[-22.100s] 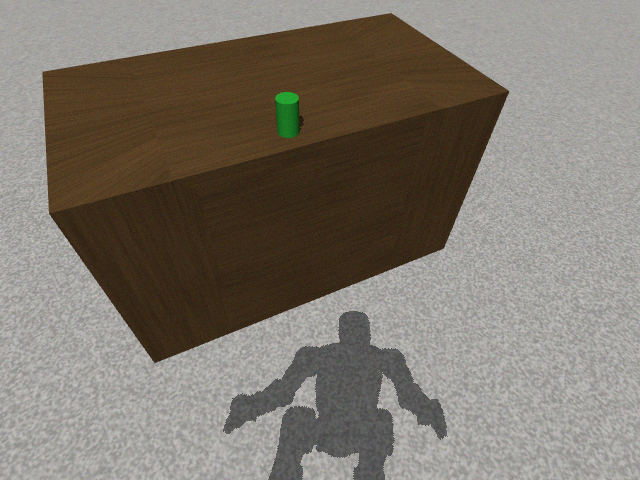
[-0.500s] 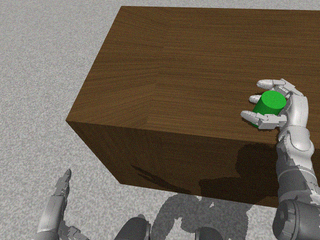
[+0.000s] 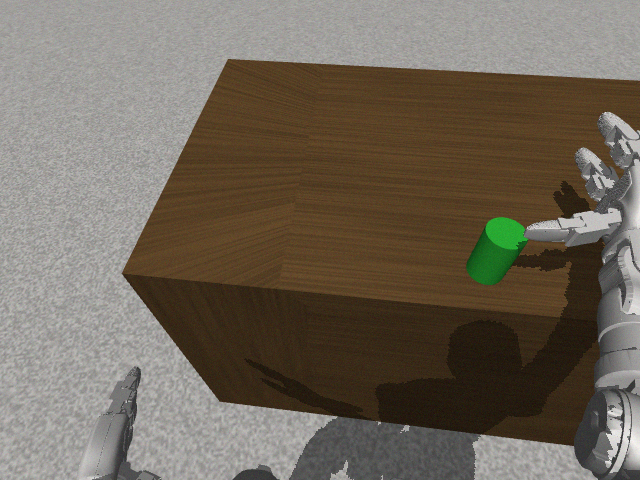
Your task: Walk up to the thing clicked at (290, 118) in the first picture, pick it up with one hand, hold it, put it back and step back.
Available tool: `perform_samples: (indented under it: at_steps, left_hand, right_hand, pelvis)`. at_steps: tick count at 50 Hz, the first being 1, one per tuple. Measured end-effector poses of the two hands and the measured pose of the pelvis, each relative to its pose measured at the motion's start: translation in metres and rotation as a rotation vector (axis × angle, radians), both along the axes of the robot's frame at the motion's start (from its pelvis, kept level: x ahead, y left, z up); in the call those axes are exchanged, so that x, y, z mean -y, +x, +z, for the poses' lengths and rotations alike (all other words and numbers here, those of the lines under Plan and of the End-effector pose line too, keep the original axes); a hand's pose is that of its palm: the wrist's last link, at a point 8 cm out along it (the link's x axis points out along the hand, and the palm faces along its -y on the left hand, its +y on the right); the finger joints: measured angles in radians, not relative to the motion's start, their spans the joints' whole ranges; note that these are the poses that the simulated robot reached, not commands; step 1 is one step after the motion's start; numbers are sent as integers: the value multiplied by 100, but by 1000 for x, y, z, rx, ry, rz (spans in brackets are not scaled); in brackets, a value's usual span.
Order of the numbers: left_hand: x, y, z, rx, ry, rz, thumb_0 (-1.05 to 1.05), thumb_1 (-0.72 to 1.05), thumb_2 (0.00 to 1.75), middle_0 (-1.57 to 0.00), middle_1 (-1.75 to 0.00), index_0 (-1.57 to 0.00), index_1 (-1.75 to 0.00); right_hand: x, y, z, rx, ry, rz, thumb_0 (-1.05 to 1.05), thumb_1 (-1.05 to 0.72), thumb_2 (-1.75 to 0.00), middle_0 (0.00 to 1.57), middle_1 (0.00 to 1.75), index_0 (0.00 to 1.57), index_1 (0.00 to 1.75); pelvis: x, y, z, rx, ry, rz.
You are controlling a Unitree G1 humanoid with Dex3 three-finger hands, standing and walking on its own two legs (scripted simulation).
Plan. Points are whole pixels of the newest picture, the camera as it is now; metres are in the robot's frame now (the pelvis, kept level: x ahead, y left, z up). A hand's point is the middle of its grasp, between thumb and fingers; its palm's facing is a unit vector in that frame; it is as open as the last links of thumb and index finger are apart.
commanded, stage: rise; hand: right
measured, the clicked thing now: (494, 252) +0.43 -0.20 +0.02
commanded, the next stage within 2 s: sink last in 0.10 s
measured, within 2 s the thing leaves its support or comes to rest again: neither
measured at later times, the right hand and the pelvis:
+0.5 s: hand out of the picture +0.37 -0.36 +0.15, palm faces +0.49 +0.79 -0.36, open 17.6 cm; pelvis +0.02 +0.00 +0.03, yaw +0 degrees
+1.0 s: hand out of the picture +0.18 -0.25 +0.13, palm faces +0.38 +0.84 -0.40, open 17.5 cm; pelvis +0.01 +0.01 +0.04, yaw -3 degrees
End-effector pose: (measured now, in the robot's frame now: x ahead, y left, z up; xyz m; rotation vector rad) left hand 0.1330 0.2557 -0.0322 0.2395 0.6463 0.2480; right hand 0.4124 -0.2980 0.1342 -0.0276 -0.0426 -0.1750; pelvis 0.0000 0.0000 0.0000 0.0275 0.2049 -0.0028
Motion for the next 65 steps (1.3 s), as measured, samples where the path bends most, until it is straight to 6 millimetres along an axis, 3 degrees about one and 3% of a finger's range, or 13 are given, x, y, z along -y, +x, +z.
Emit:
perform_samples:
  at_steps: [5,10,18,23,27,35,40,45,54,59,65]
  left_hand:
    - [2,8,-1,-3,-35,0,-1,-53,4,-6,-5,-7,-5]
    - [0,10,1,-30,-53,-13,-1,-53,5,-6,-6,-6,-6]
    - [3,14,-1,-100,-63,-44,-1,-53,5,-6,-5,-6,-5]
    - [-3,27,3,-82,-47,-42,-1,-53,6,-6,-4,-6,-5]
    - [-3,39,7,-52,-52,-40,-1,-53,6,-5,-4,-6,-5]
    - [-3,46,8,-49,-74,-4,-1,-53,6,-6,-4,-5,-5]
    - [-1,46,6,-61,-65,-4,-1,-53,6,-6,-5,-5,-5]
    - [3,49,2,-45,-78,-15,-1,-53,6,-6,-5,-6,-5]
    - [-6,39,2,-15,-83,-9,-1,-51,4,-6,-5,-7,-5]
    - [-17,25,1,-35,-60,-6,-1,-51,4,-5,-5,-6,-4]
    - [-17,17,0,-43,-55,-18,-1,-52,5,-5,-5,-6,-4]
  right_hand:
    - [13,-4,26,-58,-102,-10,-1,49,-11,14,14,14,14]
    - [33,-15,27,-155,-198,-107,-1,54,-6,9,9,9,9]
    - [86,-46,32,-199,-242,-340,-1,58,-4,7,7,7,6]
    - [98,-72,37,-189,-284,-394,-1,58,-5,6,6,6,6]
    - [86,-98,30,-184,-313,-361,-1,58,-5,6,6,5,6]
    - [36,-173,6,-191,-310,-260,-1,57,-5,6,6,6,6]
    - [13,-220,9,-185,-317,-253,-1,57,-5,6,6,6,6]
    - [-3,-253,14,-187,-328,-251,-1,57,-5,6,6,6,6]
    - [-3,-279,9,-209,-346,-292,-1,56,-4,6,6,6,6]
    - [-1,-283,5,-208,-350,-308,-1,56,-4,6,6,6,6]
    - [-7,-281,7,-179,-356,-279,-1,57,-4,6,6,6,6]
  pelvis:
    - [0,4,9,32,-9,4]
    - [-2,8,18,51,-18,6]
    - [-5,15,26,67,-15,-1]
    - [-3,22,29,81,-10,-5]
    - [0,27,32,101,-10,-5]
    - [0,30,37,152,-13,-10]
    - [-3,28,38,178,-15,-22]
    - [-5,23,38,198,-20,-32]
    - [-14,8,39,230,-34,-43]
    - [-19,1,40,239,-37,-39]
    - [-21,-4,41,245,-36,-35]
